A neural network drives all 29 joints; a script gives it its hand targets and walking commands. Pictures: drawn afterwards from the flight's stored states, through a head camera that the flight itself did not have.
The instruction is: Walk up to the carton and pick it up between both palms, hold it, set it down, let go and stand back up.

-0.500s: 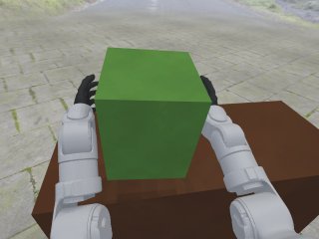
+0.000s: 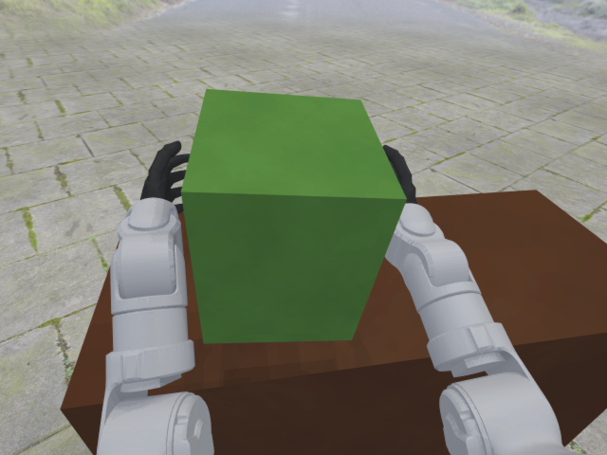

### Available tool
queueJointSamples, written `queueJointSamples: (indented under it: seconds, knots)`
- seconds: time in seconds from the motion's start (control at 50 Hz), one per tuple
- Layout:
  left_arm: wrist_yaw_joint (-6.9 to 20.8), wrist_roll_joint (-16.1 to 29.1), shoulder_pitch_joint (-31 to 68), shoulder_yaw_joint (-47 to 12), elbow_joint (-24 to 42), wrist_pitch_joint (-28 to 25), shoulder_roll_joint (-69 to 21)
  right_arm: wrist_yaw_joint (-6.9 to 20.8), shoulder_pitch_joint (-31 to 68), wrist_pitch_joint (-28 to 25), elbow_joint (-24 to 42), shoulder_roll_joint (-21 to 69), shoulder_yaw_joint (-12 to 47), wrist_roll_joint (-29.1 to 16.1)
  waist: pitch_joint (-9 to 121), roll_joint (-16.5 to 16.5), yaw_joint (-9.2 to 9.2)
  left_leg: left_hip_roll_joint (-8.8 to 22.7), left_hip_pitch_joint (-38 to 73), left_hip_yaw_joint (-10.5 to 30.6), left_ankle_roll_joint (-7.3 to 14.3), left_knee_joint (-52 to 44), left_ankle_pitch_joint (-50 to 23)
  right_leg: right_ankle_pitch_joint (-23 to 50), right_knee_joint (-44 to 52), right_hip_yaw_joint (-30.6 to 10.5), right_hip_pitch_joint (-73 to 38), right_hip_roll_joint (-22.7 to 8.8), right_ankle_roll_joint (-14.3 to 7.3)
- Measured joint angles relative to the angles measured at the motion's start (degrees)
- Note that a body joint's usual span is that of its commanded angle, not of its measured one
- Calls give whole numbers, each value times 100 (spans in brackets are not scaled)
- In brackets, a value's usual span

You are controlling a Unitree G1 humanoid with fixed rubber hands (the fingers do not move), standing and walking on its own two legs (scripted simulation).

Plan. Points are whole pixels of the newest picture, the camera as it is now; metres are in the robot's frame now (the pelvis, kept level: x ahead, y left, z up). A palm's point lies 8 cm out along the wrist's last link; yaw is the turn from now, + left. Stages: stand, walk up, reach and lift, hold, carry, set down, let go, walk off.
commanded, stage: hold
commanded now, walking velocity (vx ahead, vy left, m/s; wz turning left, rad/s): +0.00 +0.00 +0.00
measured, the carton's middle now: (282, 220) +0.38 +0.01 +0.19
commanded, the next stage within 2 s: none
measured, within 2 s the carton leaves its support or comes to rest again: neither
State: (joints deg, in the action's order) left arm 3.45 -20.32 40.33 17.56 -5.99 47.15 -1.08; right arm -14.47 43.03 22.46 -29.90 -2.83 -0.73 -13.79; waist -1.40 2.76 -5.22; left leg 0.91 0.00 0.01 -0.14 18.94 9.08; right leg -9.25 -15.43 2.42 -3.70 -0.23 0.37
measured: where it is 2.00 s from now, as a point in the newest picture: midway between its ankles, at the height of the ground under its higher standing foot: outside the picture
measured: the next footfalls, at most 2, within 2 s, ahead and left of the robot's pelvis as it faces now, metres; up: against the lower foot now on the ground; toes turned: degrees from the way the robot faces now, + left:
none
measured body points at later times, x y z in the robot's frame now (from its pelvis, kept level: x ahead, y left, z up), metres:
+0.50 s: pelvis +0.00 +0.00 +0.00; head -0.06 +0.03 +0.44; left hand +0.37 +0.15 +0.23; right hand +0.37 -0.14 +0.22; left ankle +0.03 +0.12 -0.75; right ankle +0.01 -0.12 -0.75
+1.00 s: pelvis +0.00 +0.00 +0.00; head -0.06 +0.03 +0.45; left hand +0.38 +0.15 +0.23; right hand +0.37 -0.14 +0.22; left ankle +0.03 +0.12 -0.75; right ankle +0.01 -0.12 -0.75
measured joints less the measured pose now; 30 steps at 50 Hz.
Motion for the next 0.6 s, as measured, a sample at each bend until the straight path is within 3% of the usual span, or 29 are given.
queueJointSamples:
  seconds: [0.4,0.6]
  knots:
    - [6,44,-41,4,111,-7,2,-58,-48,-5,127,-17,65,-69,-34,5,-24,12,-28,7,-5,10,-22,39,21,1,13,18,-5]
    - [11,-38,118,41,-191,-12,17,64,77,-18,-166,42,-101,78,15,6,31,-6,-40,-31,9,-32,-53,32,-30,-35,79,-2,-2]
